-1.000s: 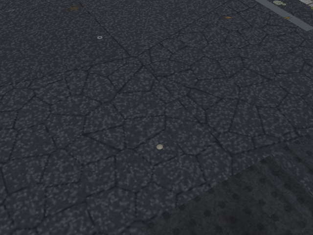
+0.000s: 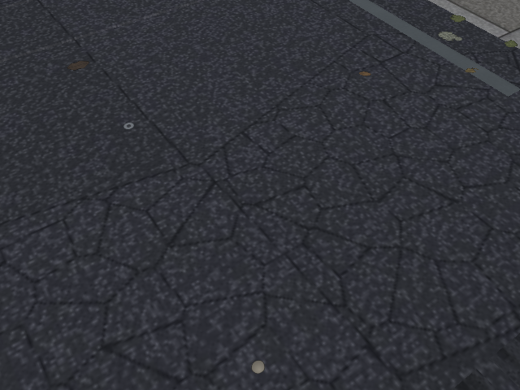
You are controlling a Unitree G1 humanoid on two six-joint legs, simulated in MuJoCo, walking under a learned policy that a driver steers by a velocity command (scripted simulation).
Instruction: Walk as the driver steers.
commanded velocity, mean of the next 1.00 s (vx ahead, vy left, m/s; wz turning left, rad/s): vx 0.50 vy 0.00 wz -0.13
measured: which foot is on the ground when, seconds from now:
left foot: down 0.00-0.26, up 0.28-0.78, down 0.80-1.00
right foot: up 0.00-0.22, down 0.24-0.82, up 0.84-1.00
